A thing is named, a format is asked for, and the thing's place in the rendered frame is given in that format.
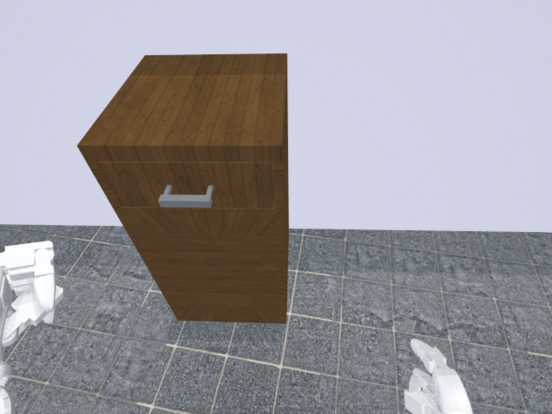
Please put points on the cabinet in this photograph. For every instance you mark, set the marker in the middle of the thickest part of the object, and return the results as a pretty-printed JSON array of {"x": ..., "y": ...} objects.
[{"x": 211, "y": 264}]

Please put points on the drawer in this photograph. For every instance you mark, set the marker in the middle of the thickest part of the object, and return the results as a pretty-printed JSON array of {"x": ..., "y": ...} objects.
[{"x": 237, "y": 184}]

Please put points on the handle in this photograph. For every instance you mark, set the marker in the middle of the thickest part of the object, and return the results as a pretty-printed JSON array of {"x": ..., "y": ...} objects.
[{"x": 186, "y": 201}]

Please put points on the robot left hand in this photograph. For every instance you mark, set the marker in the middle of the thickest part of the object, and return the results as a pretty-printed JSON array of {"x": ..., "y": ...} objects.
[{"x": 28, "y": 269}]

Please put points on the robot right hand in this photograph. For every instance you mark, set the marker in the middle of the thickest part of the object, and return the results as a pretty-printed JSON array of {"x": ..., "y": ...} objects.
[{"x": 443, "y": 393}]

